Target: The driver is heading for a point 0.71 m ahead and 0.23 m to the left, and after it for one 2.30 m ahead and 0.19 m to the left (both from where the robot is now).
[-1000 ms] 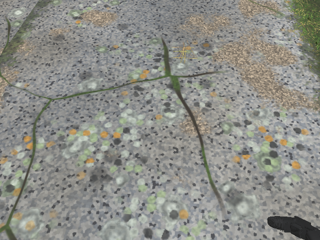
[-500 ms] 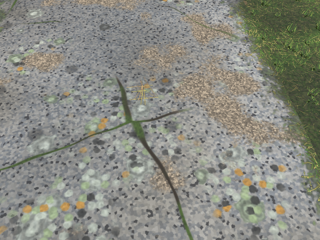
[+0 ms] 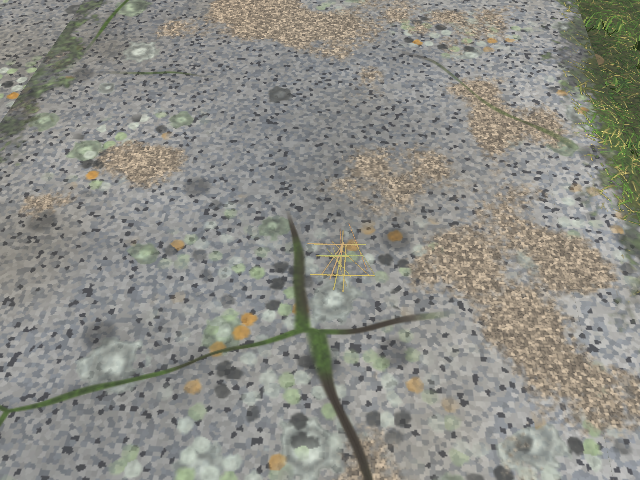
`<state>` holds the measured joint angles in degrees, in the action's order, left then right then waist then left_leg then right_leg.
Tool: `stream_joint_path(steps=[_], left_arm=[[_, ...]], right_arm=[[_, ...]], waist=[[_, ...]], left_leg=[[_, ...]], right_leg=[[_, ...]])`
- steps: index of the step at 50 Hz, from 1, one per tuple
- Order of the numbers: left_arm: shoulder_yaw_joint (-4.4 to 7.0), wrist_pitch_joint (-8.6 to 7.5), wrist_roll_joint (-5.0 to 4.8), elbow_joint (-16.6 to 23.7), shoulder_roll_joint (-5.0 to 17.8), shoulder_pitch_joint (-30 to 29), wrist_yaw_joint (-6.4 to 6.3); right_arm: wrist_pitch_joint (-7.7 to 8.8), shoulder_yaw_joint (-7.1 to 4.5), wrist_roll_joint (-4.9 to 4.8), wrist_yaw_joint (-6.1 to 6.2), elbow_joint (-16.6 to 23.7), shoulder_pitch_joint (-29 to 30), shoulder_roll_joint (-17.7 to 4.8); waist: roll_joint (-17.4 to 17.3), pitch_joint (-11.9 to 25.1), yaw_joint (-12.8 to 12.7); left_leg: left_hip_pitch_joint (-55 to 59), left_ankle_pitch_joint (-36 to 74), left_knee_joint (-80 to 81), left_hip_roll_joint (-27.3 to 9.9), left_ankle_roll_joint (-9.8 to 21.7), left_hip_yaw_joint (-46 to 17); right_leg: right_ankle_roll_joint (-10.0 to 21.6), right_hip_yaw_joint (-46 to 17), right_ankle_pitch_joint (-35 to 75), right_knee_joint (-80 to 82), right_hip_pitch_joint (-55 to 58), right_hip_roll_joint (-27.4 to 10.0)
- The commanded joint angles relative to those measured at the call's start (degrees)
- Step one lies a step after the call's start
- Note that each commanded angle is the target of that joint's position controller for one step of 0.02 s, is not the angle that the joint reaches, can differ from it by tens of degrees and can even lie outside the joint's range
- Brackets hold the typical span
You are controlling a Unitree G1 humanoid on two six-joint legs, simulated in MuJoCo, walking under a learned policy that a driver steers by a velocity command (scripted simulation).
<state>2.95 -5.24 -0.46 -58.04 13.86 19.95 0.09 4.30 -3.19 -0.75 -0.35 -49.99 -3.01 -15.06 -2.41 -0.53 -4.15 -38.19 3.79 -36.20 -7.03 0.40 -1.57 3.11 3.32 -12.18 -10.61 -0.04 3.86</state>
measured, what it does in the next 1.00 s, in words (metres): walks ahead: left foot, then right foot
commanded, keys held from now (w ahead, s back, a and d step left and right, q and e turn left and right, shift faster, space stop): w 0.36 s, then no key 0.20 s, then q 0.44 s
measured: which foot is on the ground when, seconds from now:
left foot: up 0.00-0.12, down 0.14-0.66, up 0.68-1.00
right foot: down 0.00-0.16, up 0.18-0.60, down 0.62-1.00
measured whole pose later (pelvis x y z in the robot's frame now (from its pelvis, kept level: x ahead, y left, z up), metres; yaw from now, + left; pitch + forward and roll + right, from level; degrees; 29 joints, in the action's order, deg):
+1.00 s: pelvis +0.39 +0.04 -0.01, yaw +11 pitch +1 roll -2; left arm 3.7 0.3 0.3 -52.9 15.5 3.4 -3.3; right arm -3.3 -5.0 -0.7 1.3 -49.8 -10.7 -16.1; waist -0.1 -2.6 0.9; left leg -23.7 -20.1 -44.4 -3.9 -0.4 2.7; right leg 1.1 11.7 -5.8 -24.0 -18.5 -4.0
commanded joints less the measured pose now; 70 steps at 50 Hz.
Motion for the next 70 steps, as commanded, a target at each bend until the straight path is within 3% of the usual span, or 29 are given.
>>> stream_joint_path(steps=[1,5,7,8,9,10,11,13,15,18,20,25,29,31,32,33,34,35,37,39,47,51,52,53,54,55,57,60,70], left_arm=[[1.85,0.05,-0.48,0.97,9.39,2.41,-0.44],[2.57,1.39,-0.56,0.50,10.80,1.88,-0.88],[2.13,2.02,-0.31,1.21,9.78,0.05,-0.94],[1.14,2.03,0.77,2.63,7.77,0.97,-1.01],[-1.00,0.72,0.60,2.45,-0.07,8.23,-0.24],[0.26,-0.66,-0.73,2.10,5.91,4.21,0.05],[1.12,-1.57,-2.15,4.04,8.93,-1.34,0.22],[1.51,-1.62,-1.17,4.78,8.43,-5.58,-0.57],[1.59,-0.19,-0.76,4.27,6.12,-3.43,-0.67],[1.53,1.07,-0.29,5.37,4.81,-6.11,-0.87],[1.61,1.16,0.45,6.70,4.87,-9.64,-0.99],[0.54,0.82,0.40,8.29,2.95,-16.91,-0.07],[0.93,0.52,0.83,9.13,5.57,-18.50,0.62],[2.09,-0.11,1.72,6.95,8.37,-12.09,0.32],[3.00,-0.38,2.54,6.21,12.40,-7.88,-0.25],[3.59,0.48,2.56,6.23,15.23,-5.08,-0.91],[2.65,1.65,1.34,6.88,11.69,-3.64,-1.01],[2.26,2.30,0.81,7.77,10.55,-5.70,-1.07],[1.44,2.98,0.94,9.34,8.22,-14.08,-1.84],[1.54,3.51,1.86,9.59,8.07,-18.31,-2.16],[2.61,4.61,1.18,8.75,10.80,-19.54,-3.81],[2.84,5.92,-0.70,8.22,10.85,-19.55,-3.42],[2.62,6.41,-0.94,7.08,8.86,-17.09,-3.08],[2.03,6.66,0.69,7.83,5.50,-15.44,-2.41],[2.48,6.17,1.19,11.25,6.48,-21.96,-2.84],[2.93,6.08,0.78,11.97,7.82,-24.46,-3.06],[3.81,6.06,0.72,9.63,9.12,-20.60,-3.70],[4.13,5.50,0.75,9.22,8.62,-19.39,-3.68],[3.16,3.99,-0.24,10.40,7.88,-20.73,-2.16]], right_arm=[[0.88,0.01,-0.39,-0.91,4.81,7.26,-2.60],[1.50,-0.72,-0.49,-1.99,5.55,5.72,-5.16],[1.48,-2.98,-0.23,-1.56,1.21,-8.59,-9.11],[1.33,-4.17,0.49,-0.99,-1.03,-19.19,-13.32],[1.00,-4.65,0.34,-1.36,-2.47,-21.88,-16.20],[1.12,-3.03,-0.06,-1.43,-1.91,-21.01,-10.67],[1.42,-2.36,-0.02,-1.22,-1.05,-16.08,-8.69],[1.83,-1.60,0.98,-1.33,0.26,-8.72,-6.22],[2.13,-1.03,1.48,-1.59,-0.19,-7.61,-4.26],[2.32,-1.54,1.00,-0.89,-1.54,-10.01,-6.52],[1.96,-1.59,1.29,-0.15,-2.22,-11.00,-7.34],[0.72,-1.17,1.00,0.78,-4.44,-14.40,-7.58],[-0.62,-1.20,0.36,1.13,-6.03,-14.30,-7.68],[-1.24,-1.18,-0.07,1.29,-5.92,-13.16,-7.56],[-1.05,-0.76,0.82,1.30,-5.01,-14.56,-6.53],[-0.63,0.57,1.32,1.03,-5.42,-21.06,-1.67],[-1.01,0.71,0.11,1.15,-5.19,-21.24,-2.49],[-1.88,-1.06,-1.06,1.34,-4.29,-17.50,-7.93],[-4.49,-1.82,-1.25,2.57,-3.06,-13.34,-7.25],[-6.77,-2.28,-0.31,3.44,-2.29,-14.60,-5.84],[-7.20,-2.65,0.03,2.00,2.01,-11.10,-5.09],[-7.56,-3.59,0.48,0.90,1.44,-15.17,-6.20],[-7.55,-4.18,0.89,0.93,1.31,-16.41,-7.69],[-7.50,-5.39,1.01,1.95,2.76,-16.56,-13.82],[-6.29,-5.36,2.62,1.66,4.70,-15.40,-16.88],[-4.70,-5.12,3.28,1.46,5.10,-13.34,-15.30],[-3.38,-4.60,1.12,1.89,6.49,-7.65,-12.57],[-3.46,-3.43,0.49,2.58,6.84,-8.21,-9.29],[-4.92,-4.57,0.28,2.96,8.58,-8.07,-12.33]], waist=[[5.22,-4.32,-0.23],[6.75,-2.29,2.74],[6.43,6.41,9.89],[0.00,14.99,12.83],[-15.29,21.71,8.62],[-9.15,19.82,10.79],[-6.77,11.78,10.02],[-0.33,4.11,6.65],[-1.97,3.27,3.83],[-1.14,0.60,3.43],[-0.21,-0.95,3.66],[-1.59,0.74,6.16],[-2.40,1.14,5.52],[-0.82,3.58,1.96],[3.06,8.86,1.70],[13.74,16.50,3.66],[16.57,23.35,1.38],[11.24,20.16,0.98],[7.64,9.17,3.55],[11.07,4.88,5.92],[9.86,6.90,5.67],[7.96,6.10,8.16],[2.99,3.99,8.32],[-14.07,1.78,5.77],[-15.24,0.75,7.20],[-9.24,1.04,6.72],[-4.80,2.02,3.82],[-4.73,4.62,3.50],[-6.64,4.77,5.69]], left_leg=[[1.07,1.49,4.63,1.78,0.67,1.36],[5.60,-6.78,7.44,3.70,3.53,2.12],[25.97,-6.68,8.20,6.62,6.25,4.61],[44.01,-5.81,6.36,-3.61,9.81,-7.20],[61.89,-18.72,13.77,-15.34,18.80,-34.72],[60.51,-25.27,18.24,-14.18,16.84,-38.38],[53.28,-22.88,19.36,-12.66,14.48,-30.21],[37.73,-10.82,22.41,-9.16,13.13,-19.12],[31.40,-7.09,25.47,-6.67,12.61,-13.82],[28.84,-4.36,28.78,-6.37,13.56,-9.77],[28.72,9.01,27.99,-5.59,13.04,-5.93],[28.15,18.38,24.51,-1.45,9.57,2.35],[34.75,17.75,18.38,-4.31,8.72,-1.15],[35.41,17.10,10.30,-1.63,6.29,-2.24],[30.44,8.42,2.05,2.13,3.88,-0.81],[14.12,-22.16,-14.67,8.19,0.20,1.38],[8.69,-47.34,-26.84,10.72,-1.58,-0.63],[6.32,-46.17,-32.79,8.29,-1.62,-2.80],[4.14,-38.46,-32.84,4.49,-2.51,-1.26],[10.54,-32.61,-30.71,3.54,-3.30,0.28],[17.88,-24.43,-12.52,2.74,-1.61,3.93],[26.53,-18.35,3.24,5.45,2.55,6.82],[29.27,-14.75,10.73,4.19,5.25,1.92],[33.66,-0.97,17.37,-9.82,11.36,-18.52],[28.23,-1.08,21.00,-15.06,19.48,-29.32],[27.24,-5.30,21.76,-12.28,18.15,-25.36],[28.35,-8.29,20.10,-7.58,11.66,-18.29],[29.98,-0.83,18.62,-5.36,11.07,-15.58],[30.69,0.11,15.99,-3.77,12.70,-21.57]], right_leg=[[8.05,-6.53,13.86,3.00,-1.31,-16.24],[6.16,-7.01,26.09,-3.93,5.61,-19.12],[3.75,-3.65,39.25,-20.30,1.66,-14.98],[1.83,-1.06,23.49,-38.41,-10.66,-11.25],[-1.65,-2.65,-16.30,-57.48,-33.52,-0.15],[-0.52,-10.54,-21.29,-64.25,-39.95,-2.50],[0.47,-9.61,-16.42,-65.01,-43.56,-5.30],[0.22,-7.44,-7.49,-59.42,-39.33,-10.23],[-0.02,-7.82,-4.49,-55.39,-33.59,-12.12],[-1.53,-6.86,-0.47,-48.58,-36.03,-13.03],[-2.99,-6.01,4.63,-41.62,-37.48,-12.30],[-3.19,-2.37,19.25,-24.41,-27.35,-7.43],[-1.07,-4.22,14.48,-18.98,-25.87,-6.44],[0.66,-3.66,21.90,-12.01,-16.83,-5.45],[2.71,-8.10,45.53,-15.10,-5.39,-11.44],[11.41,-18.76,62.12,-19.93,14.17,-24.10],[16.24,-26.42,55.31,-17.50,16.31,-29.89],[14.48,-24.33,39.26,-13.42,9.59,-27.71],[10.79,-17.39,14.12,-6.89,-5.32,-23.50],[9.33,-11.99,1.85,-2.07,-17.70,-20.62],[9.73,-3.16,5.37,-1.65,-15.87,-22.65],[4.62,0.40,-1.28,-8.33,-15.90,-21.18],[0.58,3.55,-5.76,-16.35,-19.59,-17.93],[-5.69,9.80,-18.61,-35.14,-32.88,-9.87],[-6.63,0.70,-26.06,-45.56,-39.80,-3.44],[-5.48,-4.23,-22.00,-51.08,-40.17,-4.22],[-4.52,-6.33,-12.64,-51.98,-40.21,-5.61],[-5.34,-6.63,-7.03,-52.77,-37.71,-4.61],[-7.52,-7.95,-7.13,-30.74,-28.21,-2.34]])
Next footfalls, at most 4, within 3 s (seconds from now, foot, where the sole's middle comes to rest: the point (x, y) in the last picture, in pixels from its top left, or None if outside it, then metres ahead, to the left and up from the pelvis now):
0.14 left None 0.28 0.14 -0.78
0.62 right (396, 467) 0.53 -0.08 -0.78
1.04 left None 0.42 0.16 -0.78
1.54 right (378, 466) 0.53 -0.04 -0.78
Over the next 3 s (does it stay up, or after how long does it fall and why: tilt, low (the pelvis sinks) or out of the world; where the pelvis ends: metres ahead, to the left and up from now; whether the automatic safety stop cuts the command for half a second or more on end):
stays up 0.65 0.34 -0.01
